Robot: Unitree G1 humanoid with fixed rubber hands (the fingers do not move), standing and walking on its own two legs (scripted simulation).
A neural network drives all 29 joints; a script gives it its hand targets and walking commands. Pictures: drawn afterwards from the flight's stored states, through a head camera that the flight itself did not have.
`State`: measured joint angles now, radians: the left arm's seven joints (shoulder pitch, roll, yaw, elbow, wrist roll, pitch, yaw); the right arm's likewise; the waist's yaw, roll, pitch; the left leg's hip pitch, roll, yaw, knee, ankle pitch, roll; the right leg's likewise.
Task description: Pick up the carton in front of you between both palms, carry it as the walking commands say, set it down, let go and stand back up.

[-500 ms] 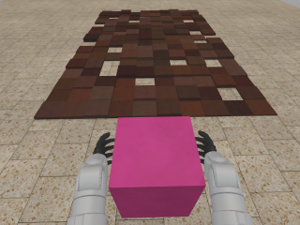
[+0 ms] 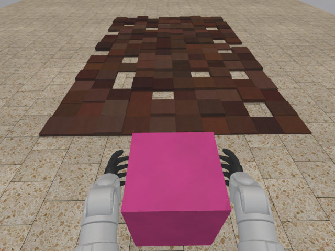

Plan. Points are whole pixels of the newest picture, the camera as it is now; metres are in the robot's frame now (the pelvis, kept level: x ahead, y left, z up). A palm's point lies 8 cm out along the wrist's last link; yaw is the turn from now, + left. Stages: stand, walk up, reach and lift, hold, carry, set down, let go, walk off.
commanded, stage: carry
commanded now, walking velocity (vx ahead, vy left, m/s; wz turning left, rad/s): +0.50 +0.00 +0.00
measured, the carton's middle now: (173, 191) +0.29 +0.00 -0.02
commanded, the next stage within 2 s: none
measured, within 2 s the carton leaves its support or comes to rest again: neither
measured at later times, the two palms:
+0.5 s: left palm (123, 128) +0.44 +0.14 +0.08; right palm (224, 125) +0.44 -0.16 +0.08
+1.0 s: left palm (121, 80) +0.76 +0.20 +0.05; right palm (192, 79) +0.75 -0.10 +0.06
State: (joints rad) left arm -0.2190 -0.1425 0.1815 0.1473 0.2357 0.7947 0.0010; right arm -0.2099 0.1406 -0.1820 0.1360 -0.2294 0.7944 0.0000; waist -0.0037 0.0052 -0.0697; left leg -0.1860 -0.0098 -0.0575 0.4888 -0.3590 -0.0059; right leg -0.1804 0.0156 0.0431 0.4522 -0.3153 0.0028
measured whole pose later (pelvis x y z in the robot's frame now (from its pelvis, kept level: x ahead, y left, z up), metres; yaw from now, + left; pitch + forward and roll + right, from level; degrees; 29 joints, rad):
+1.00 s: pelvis +0.49 +0.06 +0.00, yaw -1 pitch +5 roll -1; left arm -0.13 -0.13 0.11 -0.31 0.10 1.17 0.10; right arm -0.13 0.13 -0.10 -0.31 -0.09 1.15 -0.09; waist -0.02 -0.01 -0.03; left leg -0.29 0.04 0.25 0.37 -0.18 0.08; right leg -0.56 -0.10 -0.08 1.07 -0.28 -0.01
